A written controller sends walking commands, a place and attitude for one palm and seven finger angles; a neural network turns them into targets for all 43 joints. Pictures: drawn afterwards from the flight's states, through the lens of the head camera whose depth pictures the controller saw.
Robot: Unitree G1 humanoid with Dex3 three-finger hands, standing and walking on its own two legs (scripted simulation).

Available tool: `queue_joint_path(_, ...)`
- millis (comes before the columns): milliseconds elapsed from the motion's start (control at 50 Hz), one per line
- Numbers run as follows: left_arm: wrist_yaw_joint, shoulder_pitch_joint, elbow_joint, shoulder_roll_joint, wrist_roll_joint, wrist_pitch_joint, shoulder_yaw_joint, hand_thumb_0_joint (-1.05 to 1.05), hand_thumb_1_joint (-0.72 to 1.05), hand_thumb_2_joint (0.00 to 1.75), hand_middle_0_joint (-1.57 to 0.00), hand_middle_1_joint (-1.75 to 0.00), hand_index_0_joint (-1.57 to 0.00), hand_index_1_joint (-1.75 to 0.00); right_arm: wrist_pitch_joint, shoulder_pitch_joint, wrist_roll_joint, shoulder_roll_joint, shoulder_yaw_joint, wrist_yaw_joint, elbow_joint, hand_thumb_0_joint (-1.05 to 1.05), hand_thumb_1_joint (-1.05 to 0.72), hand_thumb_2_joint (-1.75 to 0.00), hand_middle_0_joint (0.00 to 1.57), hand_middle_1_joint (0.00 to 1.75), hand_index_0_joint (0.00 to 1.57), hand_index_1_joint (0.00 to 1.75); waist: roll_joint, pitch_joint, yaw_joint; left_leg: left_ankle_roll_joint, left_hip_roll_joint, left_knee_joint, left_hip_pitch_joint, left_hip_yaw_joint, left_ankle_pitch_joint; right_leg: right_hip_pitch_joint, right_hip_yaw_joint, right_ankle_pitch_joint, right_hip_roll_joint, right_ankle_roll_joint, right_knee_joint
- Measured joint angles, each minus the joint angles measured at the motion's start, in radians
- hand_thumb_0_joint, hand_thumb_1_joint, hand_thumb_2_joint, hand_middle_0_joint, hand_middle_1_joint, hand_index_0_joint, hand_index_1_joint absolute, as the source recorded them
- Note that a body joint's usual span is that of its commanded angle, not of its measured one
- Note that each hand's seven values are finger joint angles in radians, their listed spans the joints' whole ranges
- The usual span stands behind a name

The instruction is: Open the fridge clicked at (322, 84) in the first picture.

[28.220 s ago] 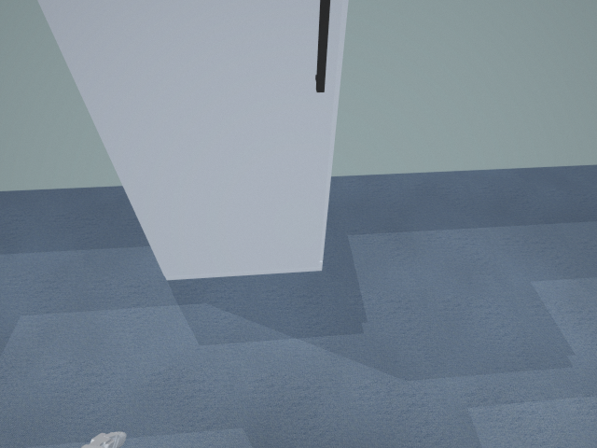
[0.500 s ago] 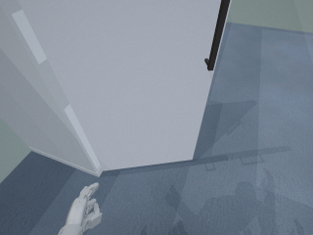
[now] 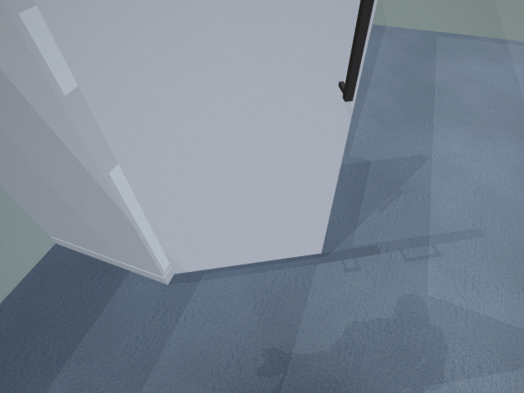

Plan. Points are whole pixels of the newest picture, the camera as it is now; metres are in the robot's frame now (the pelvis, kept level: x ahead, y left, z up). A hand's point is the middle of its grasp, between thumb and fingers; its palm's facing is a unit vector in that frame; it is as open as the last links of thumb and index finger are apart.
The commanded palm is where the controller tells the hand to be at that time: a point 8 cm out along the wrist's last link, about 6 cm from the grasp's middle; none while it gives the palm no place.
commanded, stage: let the arm hang, fingers relaxed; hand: right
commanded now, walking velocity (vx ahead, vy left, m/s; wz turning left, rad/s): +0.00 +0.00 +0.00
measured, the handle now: (359, 15) +0.71 -0.12 +0.24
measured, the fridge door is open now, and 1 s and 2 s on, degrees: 61 61 61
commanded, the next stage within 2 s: look to check the result in 0.78 s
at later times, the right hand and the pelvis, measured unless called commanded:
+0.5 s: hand out of the picture +0.02 -0.22 -0.16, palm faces -0.02 +0.96 -0.27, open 7.4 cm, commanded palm none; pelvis +0.00 -0.01 +0.01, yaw +1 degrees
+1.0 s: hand out of the picture +0.09 -0.24 -0.15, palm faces -0.04 +0.95 -0.31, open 7.4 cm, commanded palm none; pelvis +0.01 +0.00 +0.01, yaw +1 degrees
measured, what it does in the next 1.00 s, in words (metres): stands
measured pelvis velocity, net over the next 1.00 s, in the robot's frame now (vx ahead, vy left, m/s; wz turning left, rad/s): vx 0.01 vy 0.00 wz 0.01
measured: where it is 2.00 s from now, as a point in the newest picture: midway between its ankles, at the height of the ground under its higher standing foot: outside the picture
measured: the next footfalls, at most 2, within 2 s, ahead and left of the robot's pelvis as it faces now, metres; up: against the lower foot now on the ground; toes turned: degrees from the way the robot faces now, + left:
none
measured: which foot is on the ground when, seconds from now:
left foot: down 0.00-1.00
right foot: down 0.00-1.00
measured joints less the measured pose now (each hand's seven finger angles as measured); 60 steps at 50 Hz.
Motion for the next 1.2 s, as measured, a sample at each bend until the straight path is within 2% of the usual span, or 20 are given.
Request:
queue_joint_path(140,0.014,0.084,0.133,-0.041,-0.005,0.013,0.007,0.00,0.91,0.90,-0.20,-0.30,-0.20,-0.30,-0.026,0.051,0.005,-0.020,-0.010,0.010,0.165,0.01,-0.96,-0.89,0.21,0.30,0.21,0.30,-0.012,0.029,-0.026,0.006,-0.018,-0.096,0.041,0.010,0.057,0.016,0.013,0.030,-0.016,0.004,-0.043)
queue_joint_path(400,0.014,0.068,0.178,-0.058,-0.008,-0.004,0.021,0.00,0.91,0.90,-0.20,-0.30,-0.21,-0.30,-0.047,0.007,0.002,-0.039,-0.023,0.000,0.225,0.01,-0.92,-0.90,0.20,0.30,0.20,0.30,-0.066,0.003,-0.020,-0.005,-0.003,-0.102,0.047,-0.012,0.065,0.044,-0.011,0.050,-0.003,-0.008,-0.084)
queue_joint_path(720,0.007,-0.035,0.173,-0.001,-0.007,-0.024,0.022,0.00,0.91,0.90,-0.20,-0.30,-0.21,-0.30,-0.068,-0.126,0.001,-0.051,-0.018,0.010,0.180,0.00,-0.91,-0.90,0.20,0.30,0.20,0.30,-0.042,-0.011,-0.009,-0.009,0.004,-0.135,0.075,-0.020,0.072,0.079,-0.018,0.060,0.003,-0.008,-0.128)
queue_joint_path(980,0.004,-0.080,0.187,0.057,-0.011,-0.025,0.020,0.00,0.91,0.90,-0.20,-0.30,-0.21,-0.30,-0.068,-0.143,0.006,-0.112,-0.023,0.016,0.204,0.00,-0.91,-0.90,0.20,0.30,0.20,0.30,-0.040,0.010,-0.013,-0.005,0.003,-0.181,0.112,-0.020,0.080,0.114,-0.017,0.066,0.003,-0.002,-0.169)
queue_joint_path(1200,-0.001,-0.106,0.191,0.079,-0.013,-0.023,0.014,0.00,0.91,0.90,-0.20,-0.30,-0.21,-0.30,-0.069,-0.149,0.008,-0.143,-0.020,0.017,0.216,0.01,-0.91,-0.90,0.20,0.30,0.20,0.30,-0.045,0.011,-0.018,0.000,0.000,-0.208,0.136,-0.022,0.082,0.137,-0.017,0.065,0.000,0.004,-0.192)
